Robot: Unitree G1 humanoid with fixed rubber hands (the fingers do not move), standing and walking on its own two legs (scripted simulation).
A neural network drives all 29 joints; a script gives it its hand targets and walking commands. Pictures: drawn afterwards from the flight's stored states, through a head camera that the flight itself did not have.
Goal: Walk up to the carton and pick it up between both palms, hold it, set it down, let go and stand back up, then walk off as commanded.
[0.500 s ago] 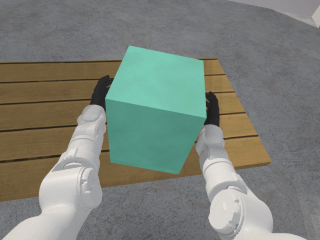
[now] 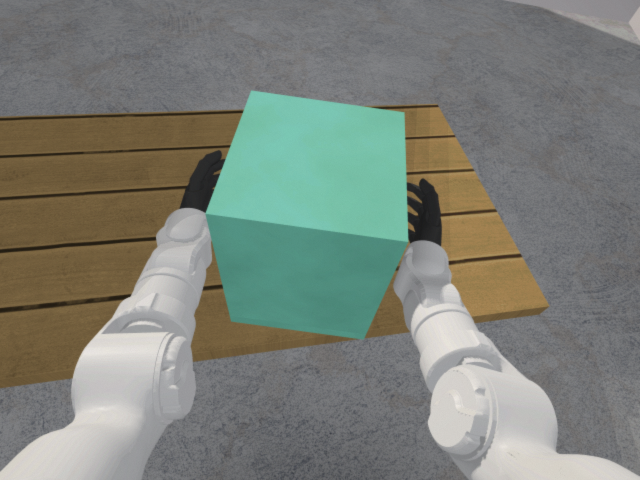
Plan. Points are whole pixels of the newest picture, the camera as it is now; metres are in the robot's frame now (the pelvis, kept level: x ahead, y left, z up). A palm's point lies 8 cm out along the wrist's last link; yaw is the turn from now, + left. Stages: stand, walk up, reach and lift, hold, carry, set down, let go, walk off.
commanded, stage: set down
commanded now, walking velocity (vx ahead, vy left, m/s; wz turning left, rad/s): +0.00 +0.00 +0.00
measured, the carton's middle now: (311, 224) +0.44 +0.00 +0.04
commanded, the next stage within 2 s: none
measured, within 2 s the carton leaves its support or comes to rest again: neither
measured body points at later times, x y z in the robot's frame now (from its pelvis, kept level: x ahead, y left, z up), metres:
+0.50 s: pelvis -0.01 +0.01 +0.00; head +0.02 +0.05 +0.44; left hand +0.44 +0.16 +0.06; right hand +0.38 -0.14 +0.07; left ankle +0.00 +0.08 -0.74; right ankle +0.02 -0.16 -0.74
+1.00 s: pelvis -0.03 +0.02 -0.01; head -0.01 +0.07 +0.44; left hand +0.41 +0.17 +0.05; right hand +0.35 -0.13 +0.06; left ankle +0.00 +0.08 -0.74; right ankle +0.02 -0.16 -0.74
